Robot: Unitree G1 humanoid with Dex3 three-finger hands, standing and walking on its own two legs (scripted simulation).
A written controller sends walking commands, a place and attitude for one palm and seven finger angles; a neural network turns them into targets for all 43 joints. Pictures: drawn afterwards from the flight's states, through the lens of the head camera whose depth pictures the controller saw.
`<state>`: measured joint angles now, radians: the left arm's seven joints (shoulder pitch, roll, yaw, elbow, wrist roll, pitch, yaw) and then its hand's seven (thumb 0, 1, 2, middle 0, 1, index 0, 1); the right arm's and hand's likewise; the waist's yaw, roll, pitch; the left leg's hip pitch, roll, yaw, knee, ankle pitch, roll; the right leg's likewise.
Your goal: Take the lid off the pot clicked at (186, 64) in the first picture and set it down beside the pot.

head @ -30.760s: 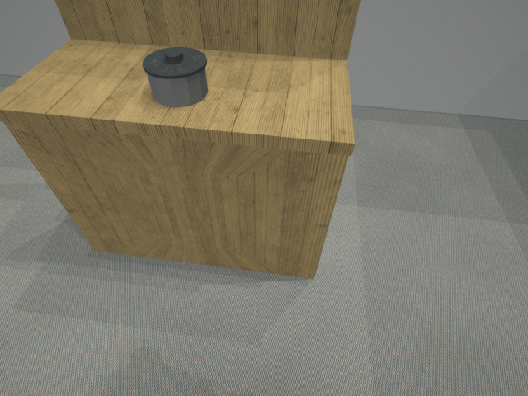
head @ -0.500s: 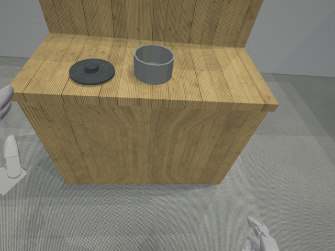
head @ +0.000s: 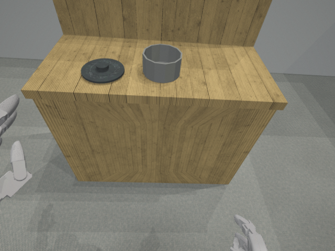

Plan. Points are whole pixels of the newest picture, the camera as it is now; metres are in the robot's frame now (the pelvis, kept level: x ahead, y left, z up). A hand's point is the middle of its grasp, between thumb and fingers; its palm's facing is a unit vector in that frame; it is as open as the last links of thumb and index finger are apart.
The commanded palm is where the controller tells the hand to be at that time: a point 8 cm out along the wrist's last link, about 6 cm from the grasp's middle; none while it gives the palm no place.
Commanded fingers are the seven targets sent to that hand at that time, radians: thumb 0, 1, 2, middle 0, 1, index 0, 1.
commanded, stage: stop stepping back and stand still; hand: left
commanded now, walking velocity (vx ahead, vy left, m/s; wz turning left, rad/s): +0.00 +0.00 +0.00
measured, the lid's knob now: (102, 66) +0.76 +0.29 +0.02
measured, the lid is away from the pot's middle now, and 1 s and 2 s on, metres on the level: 0.24 0.24 0.24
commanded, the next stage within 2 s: let the arm hang, fingers relaxed in 1.22 s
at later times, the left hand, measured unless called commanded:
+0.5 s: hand out of the picture +0.00 +0.17 -0.18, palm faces +0.06 -0.98 -0.20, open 7.2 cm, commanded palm none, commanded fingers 0.00 0.90 0.90 -0.20 -0.30 -0.20 -0.30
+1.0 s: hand out of the picture +0.06 +0.14 -0.18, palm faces +0.08 -0.98 -0.19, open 7.3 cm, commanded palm none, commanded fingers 0.00 0.90 0.90 -0.20 -0.30 -0.20 -0.30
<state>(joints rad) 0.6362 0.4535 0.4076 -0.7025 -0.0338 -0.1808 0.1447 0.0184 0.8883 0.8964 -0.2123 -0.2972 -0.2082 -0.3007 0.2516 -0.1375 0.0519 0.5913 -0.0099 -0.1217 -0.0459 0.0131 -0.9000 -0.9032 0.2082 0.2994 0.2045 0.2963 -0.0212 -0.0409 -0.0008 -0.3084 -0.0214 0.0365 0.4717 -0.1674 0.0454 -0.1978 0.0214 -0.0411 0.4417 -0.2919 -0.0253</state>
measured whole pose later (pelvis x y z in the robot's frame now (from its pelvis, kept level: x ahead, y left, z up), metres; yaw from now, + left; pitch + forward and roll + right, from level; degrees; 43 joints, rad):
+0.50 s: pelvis +0.04 -0.02 +0.00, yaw +3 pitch +1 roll -1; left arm 0.33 0.20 0.01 1.06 0.01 0.03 0.03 0.00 0.96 0.90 -0.21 -0.30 -0.20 -0.30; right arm 0.35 -0.15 -0.03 1.04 -0.01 0.02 -0.04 0.01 -0.91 -0.90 0.20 0.30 0.20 0.30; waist -0.01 -0.02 0.07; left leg -0.29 -0.01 0.00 0.52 -0.25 0.02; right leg -0.14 0.05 -0.06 0.44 -0.31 -0.04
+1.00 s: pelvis +0.06 -0.02 +0.00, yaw +2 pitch -1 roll +0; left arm 0.27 0.13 0.01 1.12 0.01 0.01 0.06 0.02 0.93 0.90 -0.20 -0.30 -0.20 -0.30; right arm 0.29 -0.11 -0.03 1.11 0.00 0.01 -0.06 0.01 -0.92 -0.90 0.20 0.30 0.20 0.30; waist -0.02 -0.01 0.05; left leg -0.21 0.00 0.01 0.50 -0.27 0.01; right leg -0.07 0.05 -0.04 0.41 -0.33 -0.05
